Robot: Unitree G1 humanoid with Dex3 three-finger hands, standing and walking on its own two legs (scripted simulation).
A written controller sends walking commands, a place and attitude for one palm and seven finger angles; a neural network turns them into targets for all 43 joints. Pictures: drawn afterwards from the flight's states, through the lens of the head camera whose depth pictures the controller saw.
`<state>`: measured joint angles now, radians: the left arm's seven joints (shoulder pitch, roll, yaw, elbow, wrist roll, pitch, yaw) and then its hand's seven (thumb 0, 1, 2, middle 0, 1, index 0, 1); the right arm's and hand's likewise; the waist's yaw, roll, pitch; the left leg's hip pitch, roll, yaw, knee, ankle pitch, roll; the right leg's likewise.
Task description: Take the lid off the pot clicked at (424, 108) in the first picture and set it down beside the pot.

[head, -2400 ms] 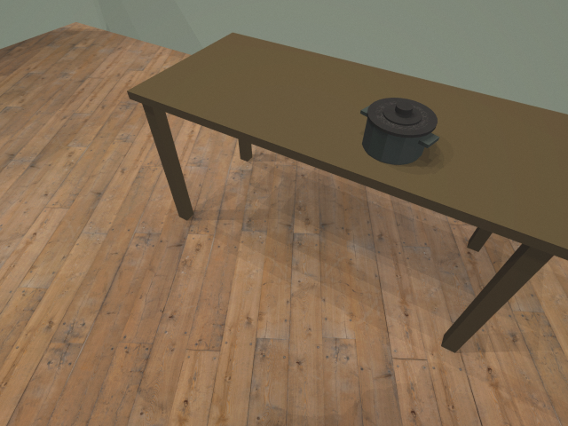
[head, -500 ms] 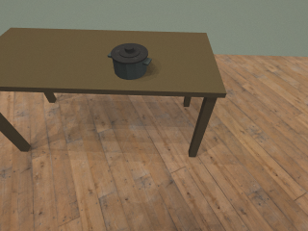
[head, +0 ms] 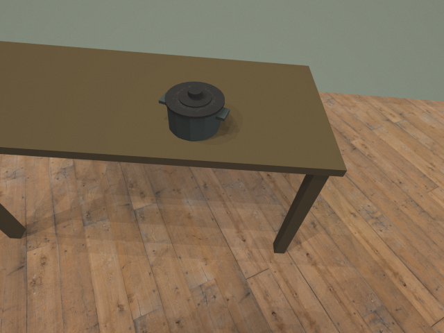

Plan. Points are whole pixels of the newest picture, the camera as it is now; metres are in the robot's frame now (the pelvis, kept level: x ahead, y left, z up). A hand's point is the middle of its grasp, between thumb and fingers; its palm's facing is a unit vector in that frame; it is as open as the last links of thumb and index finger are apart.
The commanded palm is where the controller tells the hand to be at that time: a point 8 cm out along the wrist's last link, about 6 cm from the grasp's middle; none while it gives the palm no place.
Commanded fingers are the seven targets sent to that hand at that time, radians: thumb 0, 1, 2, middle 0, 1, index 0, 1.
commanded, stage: take the last steps up to it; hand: left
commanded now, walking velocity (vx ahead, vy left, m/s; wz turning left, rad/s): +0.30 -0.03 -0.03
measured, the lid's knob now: (195, 92) +0.74 +0.12 +0.02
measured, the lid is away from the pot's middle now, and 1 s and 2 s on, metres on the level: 0.00 0.00 0.00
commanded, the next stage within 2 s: come to a stop and stand still in 0.38 s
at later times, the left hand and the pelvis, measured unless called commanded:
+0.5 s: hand (148, 304) +0.21 +0.16 -0.16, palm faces +0.07 -0.98 -0.21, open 7.2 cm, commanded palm none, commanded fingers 0.00 0.90 0.90 -0.20 -0.30 -0.20 -0.30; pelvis +0.18 -0.02 +0.01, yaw +1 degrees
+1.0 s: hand (145, 280) +0.26 +0.18 -0.17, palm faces +0.04 -0.95 -0.30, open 7.4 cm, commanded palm none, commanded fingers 0.00 0.90 0.90 -0.20 -0.30 -0.20 -0.30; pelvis +0.21 -0.03 -0.01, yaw -2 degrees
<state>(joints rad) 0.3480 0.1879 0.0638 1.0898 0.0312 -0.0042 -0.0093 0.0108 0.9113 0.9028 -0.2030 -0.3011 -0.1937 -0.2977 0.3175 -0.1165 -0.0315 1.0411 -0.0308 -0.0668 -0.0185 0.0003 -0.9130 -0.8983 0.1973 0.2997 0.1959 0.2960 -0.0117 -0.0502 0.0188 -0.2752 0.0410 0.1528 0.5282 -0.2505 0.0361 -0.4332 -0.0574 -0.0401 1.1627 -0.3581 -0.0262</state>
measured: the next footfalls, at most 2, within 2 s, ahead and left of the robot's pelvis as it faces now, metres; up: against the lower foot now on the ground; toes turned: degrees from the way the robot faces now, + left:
right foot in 0.28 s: +0.22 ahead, -0.15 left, +0.00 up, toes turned -7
left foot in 0.58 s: +0.30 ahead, +0.08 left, +0.00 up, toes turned +2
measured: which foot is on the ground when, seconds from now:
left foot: down 0.00-0.28, up 0.30-0.56, down 0.58-1.00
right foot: up 0.00-0.26, down 0.28-0.60, up 0.62-0.96, down 0.98-1.00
